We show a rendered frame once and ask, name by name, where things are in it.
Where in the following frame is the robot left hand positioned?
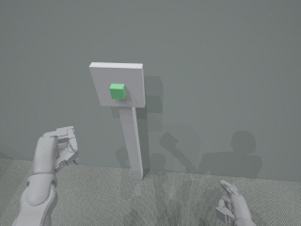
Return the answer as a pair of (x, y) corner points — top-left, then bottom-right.
(33, 126), (79, 176)

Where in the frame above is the panel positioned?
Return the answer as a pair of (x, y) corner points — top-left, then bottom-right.
(89, 62), (146, 181)

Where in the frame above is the left robot forearm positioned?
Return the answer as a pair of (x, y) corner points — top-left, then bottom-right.
(12, 172), (58, 226)

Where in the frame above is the robot right hand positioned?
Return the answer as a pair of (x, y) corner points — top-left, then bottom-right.
(215, 180), (252, 226)

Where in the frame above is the button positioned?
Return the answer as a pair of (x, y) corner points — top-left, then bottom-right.
(109, 84), (126, 100)

